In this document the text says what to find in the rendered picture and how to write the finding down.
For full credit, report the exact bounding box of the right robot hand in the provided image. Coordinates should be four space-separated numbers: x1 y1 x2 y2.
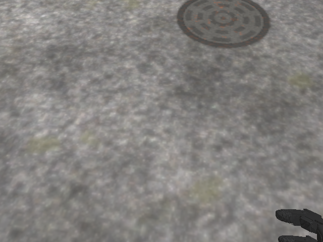
276 209 323 242

